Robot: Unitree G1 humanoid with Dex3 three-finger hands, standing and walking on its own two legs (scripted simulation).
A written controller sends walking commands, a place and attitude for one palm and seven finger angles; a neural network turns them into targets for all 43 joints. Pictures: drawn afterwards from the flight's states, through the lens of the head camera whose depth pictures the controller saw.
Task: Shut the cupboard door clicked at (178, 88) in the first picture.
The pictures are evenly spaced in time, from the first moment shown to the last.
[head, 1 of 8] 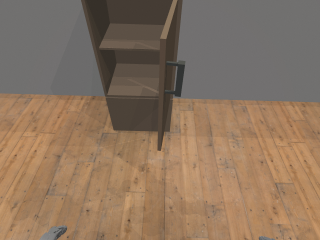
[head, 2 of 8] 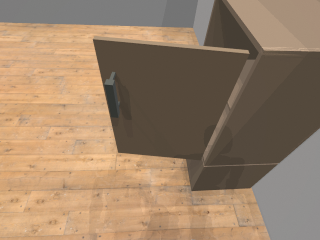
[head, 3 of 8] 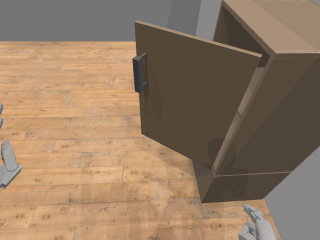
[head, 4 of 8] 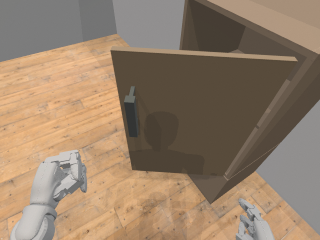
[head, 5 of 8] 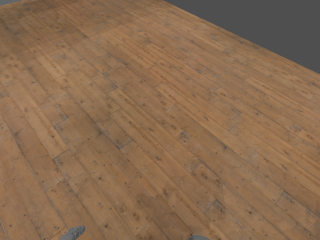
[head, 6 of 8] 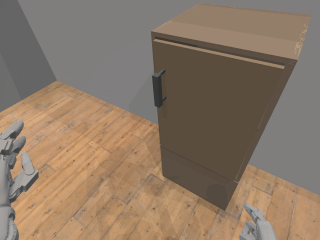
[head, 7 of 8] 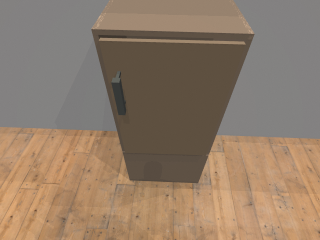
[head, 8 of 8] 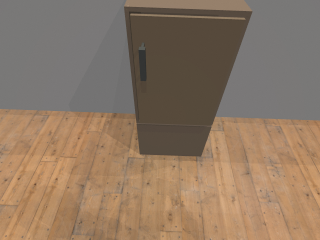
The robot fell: no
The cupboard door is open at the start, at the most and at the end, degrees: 82 82 0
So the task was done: yes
